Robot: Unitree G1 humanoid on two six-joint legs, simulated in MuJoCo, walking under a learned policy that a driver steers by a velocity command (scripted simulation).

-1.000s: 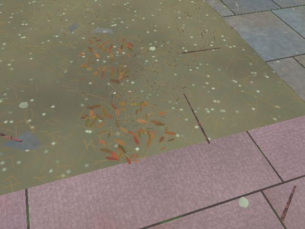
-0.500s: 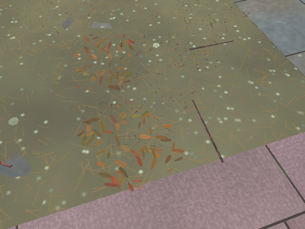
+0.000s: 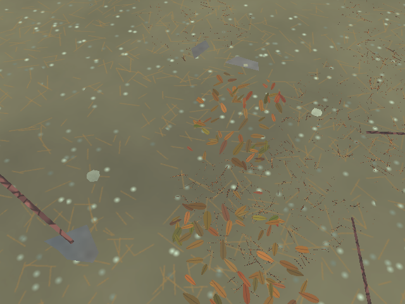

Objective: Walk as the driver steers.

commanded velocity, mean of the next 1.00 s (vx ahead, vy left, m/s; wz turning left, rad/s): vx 0.08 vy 0.00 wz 0.15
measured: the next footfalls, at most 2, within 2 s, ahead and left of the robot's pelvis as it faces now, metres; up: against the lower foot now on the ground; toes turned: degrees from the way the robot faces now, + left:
right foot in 0.58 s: +0.27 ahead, -0.11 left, +0.00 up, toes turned +18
left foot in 1.04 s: +0.18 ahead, +0.08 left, +0.00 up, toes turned -2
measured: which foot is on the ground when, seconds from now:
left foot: down 0.00-0.58, up 0.60-1.00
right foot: down 0.00-0.00, up 0.02-0.56, down 0.58-1.00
